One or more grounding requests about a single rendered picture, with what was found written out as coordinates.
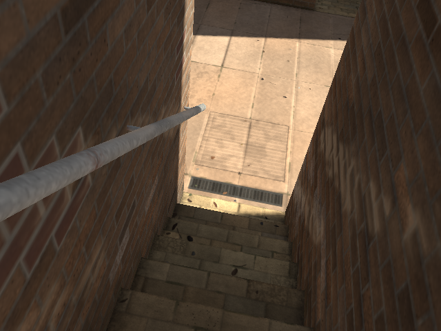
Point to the stairs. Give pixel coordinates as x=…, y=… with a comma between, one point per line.
x=218, y=266

